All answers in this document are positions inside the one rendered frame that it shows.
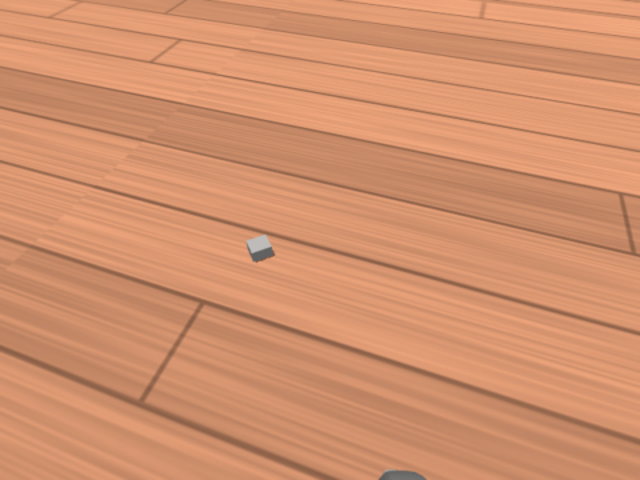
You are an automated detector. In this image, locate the small box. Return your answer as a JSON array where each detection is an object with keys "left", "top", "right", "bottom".
[{"left": 246, "top": 234, "right": 273, "bottom": 262}]

